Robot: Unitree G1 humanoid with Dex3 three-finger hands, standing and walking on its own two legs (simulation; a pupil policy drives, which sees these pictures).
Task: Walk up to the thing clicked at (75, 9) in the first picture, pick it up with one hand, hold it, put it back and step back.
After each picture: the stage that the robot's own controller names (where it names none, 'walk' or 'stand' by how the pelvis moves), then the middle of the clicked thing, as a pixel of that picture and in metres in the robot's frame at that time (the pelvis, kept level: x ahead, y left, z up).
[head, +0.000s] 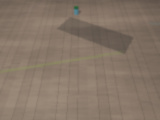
stand; (76, 10) +2.12 +0.08 -0.72
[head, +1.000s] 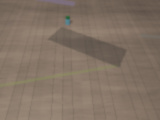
walk; (67, 20) +1.97 +0.12 -0.72
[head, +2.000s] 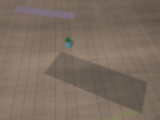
walk; (68, 42) +1.35 +0.12 -0.71
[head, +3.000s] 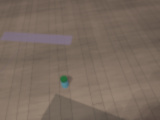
walk; (64, 81) +0.84 +0.20 -0.69
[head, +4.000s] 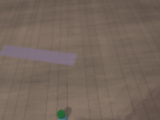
walk; (62, 116) +0.51 +0.24 -0.71
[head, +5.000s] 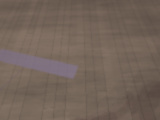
stand; out of the picture +0.34 +0.21 -0.71
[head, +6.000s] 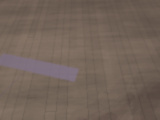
stand; out of the picture +0.35 +0.20 -0.72
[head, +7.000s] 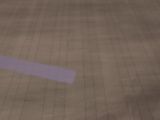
stand; out of the picture +0.34 +0.21 -0.73
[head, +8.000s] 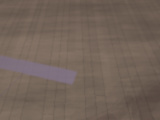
stand; out of the picture +0.33 +0.21 -0.73
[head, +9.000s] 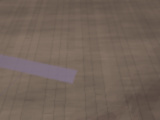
stand; out of the picture +0.32 +0.21 -0.73
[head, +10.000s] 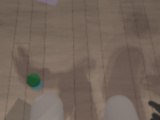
go down; (35, 82) +0.40 +0.24 -0.42
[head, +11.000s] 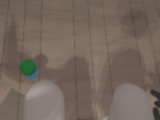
go down; (30, 70) +0.40 +0.26 -0.31
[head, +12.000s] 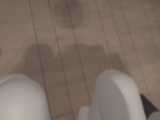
close in; out of the picture +0.37 +0.30 -0.22
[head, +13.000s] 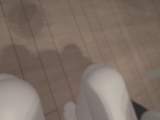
close; out of the picture +0.37 +0.30 -0.21
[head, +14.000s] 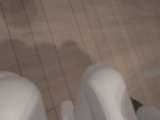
lift; out of the picture +0.36 +0.31 -0.22
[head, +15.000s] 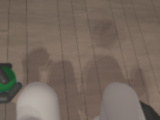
lift; (5, 82) +0.31 +0.27 -0.09
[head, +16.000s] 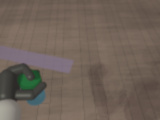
hold; (32, 88) +0.33 +0.18 +0.03
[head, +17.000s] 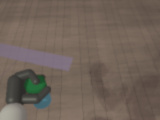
hold; (38, 92) +0.33 +0.17 -0.01
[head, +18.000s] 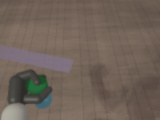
hold; (40, 92) +0.33 +0.17 -0.01
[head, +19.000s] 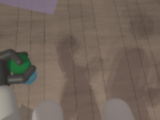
crouch; (23, 70) +0.39 +0.21 -0.09
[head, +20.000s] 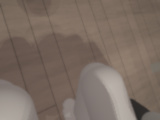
lower; out of the picture +0.39 +0.31 -0.22
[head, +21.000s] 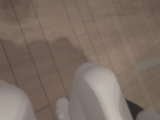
lower; out of the picture +0.40 +0.32 -0.22
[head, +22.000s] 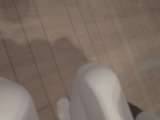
lower; out of the picture +0.39 +0.32 -0.22
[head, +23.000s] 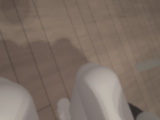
lower; out of the picture +0.39 +0.32 -0.22
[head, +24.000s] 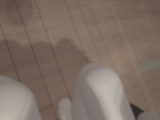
loosen; out of the picture +0.38 +0.30 -0.22
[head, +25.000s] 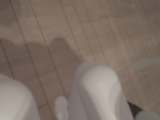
withdraw; out of the picture +0.38 +0.30 -0.22
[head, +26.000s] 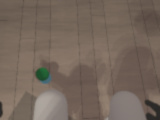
walk; (43, 76) +0.42 +0.23 -0.41
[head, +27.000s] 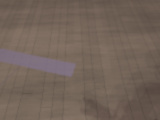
stand; out of the picture +0.35 +0.19 -0.66
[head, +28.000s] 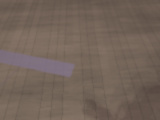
stand; out of the picture +0.37 +0.20 -0.67
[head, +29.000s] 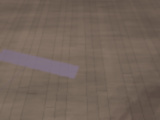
stand; out of the picture +0.37 +0.19 -0.71
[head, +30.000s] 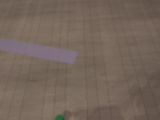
walk; out of the picture +0.41 +0.22 -0.69
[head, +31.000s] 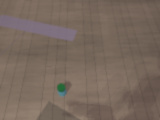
walk; (61, 90) +0.59 +0.18 -0.69
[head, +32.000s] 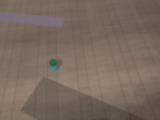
walk; (53, 65) +0.86 +0.30 -0.69
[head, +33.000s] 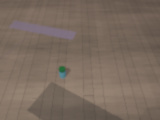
stand; (62, 72) +0.96 +0.21 -0.71
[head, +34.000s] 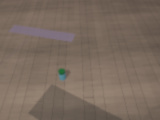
stand; (62, 74) +0.96 +0.23 -0.73
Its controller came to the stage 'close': yes
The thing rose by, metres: 0.71
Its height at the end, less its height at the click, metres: +0.00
